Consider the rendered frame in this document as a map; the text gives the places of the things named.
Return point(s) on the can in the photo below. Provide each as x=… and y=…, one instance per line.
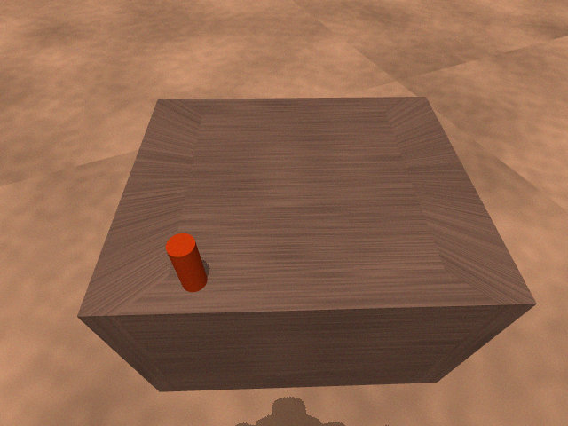
x=186, y=259

